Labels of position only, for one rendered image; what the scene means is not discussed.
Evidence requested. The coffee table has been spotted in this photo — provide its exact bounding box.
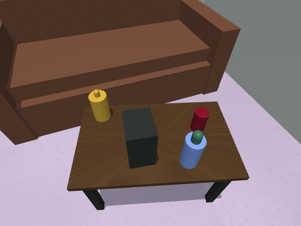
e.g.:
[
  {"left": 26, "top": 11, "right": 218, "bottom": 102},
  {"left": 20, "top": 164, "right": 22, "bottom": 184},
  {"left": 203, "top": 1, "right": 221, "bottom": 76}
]
[{"left": 67, "top": 102, "right": 249, "bottom": 210}]

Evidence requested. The sofa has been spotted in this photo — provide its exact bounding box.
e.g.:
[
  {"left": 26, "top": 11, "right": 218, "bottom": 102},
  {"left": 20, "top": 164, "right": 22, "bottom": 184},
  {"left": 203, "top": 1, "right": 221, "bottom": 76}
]
[{"left": 0, "top": 0, "right": 241, "bottom": 145}]

